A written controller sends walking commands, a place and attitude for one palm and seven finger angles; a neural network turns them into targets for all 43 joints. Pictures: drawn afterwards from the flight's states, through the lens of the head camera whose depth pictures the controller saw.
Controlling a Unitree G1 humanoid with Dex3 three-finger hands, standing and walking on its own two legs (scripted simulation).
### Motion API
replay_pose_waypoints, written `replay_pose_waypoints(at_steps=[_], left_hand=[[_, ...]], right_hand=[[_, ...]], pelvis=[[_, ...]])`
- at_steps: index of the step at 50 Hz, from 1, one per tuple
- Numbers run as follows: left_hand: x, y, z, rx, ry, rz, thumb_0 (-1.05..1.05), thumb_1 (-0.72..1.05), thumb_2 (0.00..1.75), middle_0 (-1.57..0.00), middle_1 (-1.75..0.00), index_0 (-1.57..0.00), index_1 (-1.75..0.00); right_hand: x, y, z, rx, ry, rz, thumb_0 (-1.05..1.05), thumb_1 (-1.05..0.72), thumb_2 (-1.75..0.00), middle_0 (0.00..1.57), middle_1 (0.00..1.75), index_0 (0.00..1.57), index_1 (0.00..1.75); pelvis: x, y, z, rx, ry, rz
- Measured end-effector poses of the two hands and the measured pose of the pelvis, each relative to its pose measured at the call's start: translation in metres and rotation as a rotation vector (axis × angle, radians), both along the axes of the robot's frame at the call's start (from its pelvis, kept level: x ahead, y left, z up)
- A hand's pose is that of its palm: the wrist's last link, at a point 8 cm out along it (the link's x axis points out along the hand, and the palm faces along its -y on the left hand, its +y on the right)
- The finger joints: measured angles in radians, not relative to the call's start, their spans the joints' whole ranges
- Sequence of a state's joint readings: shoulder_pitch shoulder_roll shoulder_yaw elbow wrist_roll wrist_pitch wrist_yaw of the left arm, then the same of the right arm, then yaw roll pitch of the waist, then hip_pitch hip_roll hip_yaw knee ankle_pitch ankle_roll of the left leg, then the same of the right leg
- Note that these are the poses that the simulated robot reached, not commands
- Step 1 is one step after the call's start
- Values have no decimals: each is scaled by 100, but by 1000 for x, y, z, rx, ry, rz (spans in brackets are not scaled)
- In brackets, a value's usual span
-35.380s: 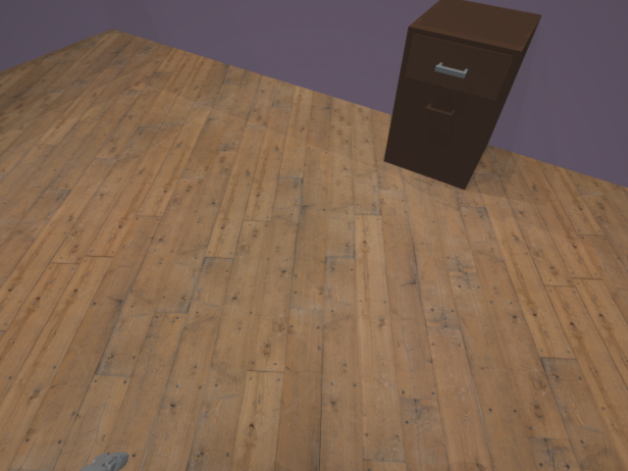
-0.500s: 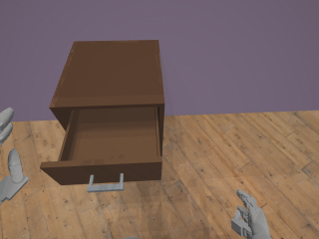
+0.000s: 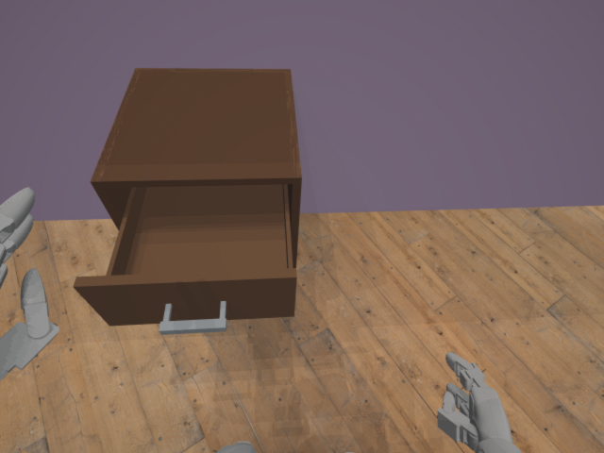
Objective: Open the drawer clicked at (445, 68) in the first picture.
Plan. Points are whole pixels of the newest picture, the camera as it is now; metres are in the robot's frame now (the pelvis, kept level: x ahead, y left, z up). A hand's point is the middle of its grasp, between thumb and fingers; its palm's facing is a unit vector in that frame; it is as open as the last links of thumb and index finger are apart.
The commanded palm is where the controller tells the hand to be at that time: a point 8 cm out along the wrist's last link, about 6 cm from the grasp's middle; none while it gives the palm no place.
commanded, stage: step back with the hand held close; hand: left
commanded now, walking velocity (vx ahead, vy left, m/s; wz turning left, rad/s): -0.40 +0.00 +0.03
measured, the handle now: (195, 317) +0.37 +0.22 -0.20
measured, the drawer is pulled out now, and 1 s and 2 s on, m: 0.23 0.23 0.23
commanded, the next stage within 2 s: stop stepping back and stand still in 0.38 s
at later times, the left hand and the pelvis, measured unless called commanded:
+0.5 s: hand (75, 436) +0.12 +0.17 +0.18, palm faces +0.16 -0.83 -0.53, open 7.4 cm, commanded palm +0.04 +0.25 +0.19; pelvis -0.10 -0.03 +0.00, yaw -3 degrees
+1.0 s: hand out of the picture +0.02 +0.18 +0.18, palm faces +0.31 -0.78 -0.54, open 7.4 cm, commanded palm -0.04 +0.24 +0.19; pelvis -0.17 -0.05 +0.01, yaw +1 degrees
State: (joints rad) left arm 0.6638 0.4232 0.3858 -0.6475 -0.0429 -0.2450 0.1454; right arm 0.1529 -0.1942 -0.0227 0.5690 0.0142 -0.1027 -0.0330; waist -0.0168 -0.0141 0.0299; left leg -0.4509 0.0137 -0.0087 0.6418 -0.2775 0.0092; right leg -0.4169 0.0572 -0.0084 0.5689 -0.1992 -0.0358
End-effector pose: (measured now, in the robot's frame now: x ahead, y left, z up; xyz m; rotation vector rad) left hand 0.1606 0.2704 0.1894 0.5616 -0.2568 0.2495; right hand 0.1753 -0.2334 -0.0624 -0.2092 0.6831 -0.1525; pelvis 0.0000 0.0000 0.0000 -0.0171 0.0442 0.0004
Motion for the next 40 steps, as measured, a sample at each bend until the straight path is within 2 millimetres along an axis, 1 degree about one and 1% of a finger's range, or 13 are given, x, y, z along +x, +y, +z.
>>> replay_pose_waypoints(at_steps=[3,6,11,14,18,20,23,25,27,29,33,37,40], left_hand=[[-10,2,-1,-30,-11,7,1,89,90,-22,-30,-21,-30],[-20,12,-4,-46,-14,23,1,89,90,-22,-30,-21,-30],[-31,23,-3,-28,-12,45,1,89,90,-22,-30,-21,-30],[-36,17,1,-52,-26,37,1,89,90,-21,-30,-21,-30],[-42,-5,5,-66,-35,-30,1,89,90,-21,-30,-20,-30],[-46,-19,6,-47,-28,-71,1,89,90,-21,-30,-20,-30],[-57,-40,7,11,-2,-127,1,89,90,-21,-30,-20,-30],[-69,-51,11,41,27,-153,1,89,90,-21,-30,-21,-30],[-85,-59,14,63,53,-158,1,89,90,-22,-30,-21,-30],[-100,-59,14,70,85,-120,1,89,90,-22,-30,-21,-30],[-121,-45,3,36,136,24,1,89,90,-22,-30,-21,-30],[-133,-37,-8,-29,121,99,1,89,90,-22,-30,-21,-30],[-143,-40,-8,-58,70,70,1,89,90,-22,-30,-21,-30]], right_hand=[[-12,0,-2,-11,43,-3,1,-90,-90,20,30,21,30],[-26,3,-3,-34,83,-8,1,-90,-90,20,30,21,30],[-46,14,-3,-29,81,-7,1,-90,-90,20,30,20,30],[-58,20,-3,-4,69,8,1,-90,-90,20,30,21,30],[-75,20,-7,29,62,26,1,-90,-90,20,30,21,30],[-85,15,-12,45,57,27,1,-90,-90,20,30,21,30],[-103,1,-22,66,59,21,1,-90,-90,20,30,21,30],[-118,-11,-26,82,76,3,1,-90,-90,20,30,21,30],[-134,-25,-27,92,99,-32,1,-90,-90,20,30,21,30],[-151,-40,-25,84,130,-81,1,-90,-90,20,30,21,30],[-175,-64,-16,36,164,-144,1,-90,-90,20,30,21,30],[-185,-76,-6,-27,158,-123,1,-91,-90,20,30,20,30],[-183,-77,0,-64,117,-88,1,-91,-90,19,30,20,30]], pelvis=[[-7,4,2,1,1,9],[-13,10,3,-3,3,21],[-28,11,5,-12,4,9],[-38,8,8,-14,14,-23],[-57,0,8,-12,26,-58],[-69,-7,5,-7,34,-66],[-92,-19,1,-19,34,-70],[-104,-26,2,-47,19,-49],[-111,-33,4,-35,12,-40],[-113,-37,7,-2,15,-48],[-118,-42,15,43,20,-50],[-130,-43,17,56,21,-15],[-142,-39,12,39,9,14]])
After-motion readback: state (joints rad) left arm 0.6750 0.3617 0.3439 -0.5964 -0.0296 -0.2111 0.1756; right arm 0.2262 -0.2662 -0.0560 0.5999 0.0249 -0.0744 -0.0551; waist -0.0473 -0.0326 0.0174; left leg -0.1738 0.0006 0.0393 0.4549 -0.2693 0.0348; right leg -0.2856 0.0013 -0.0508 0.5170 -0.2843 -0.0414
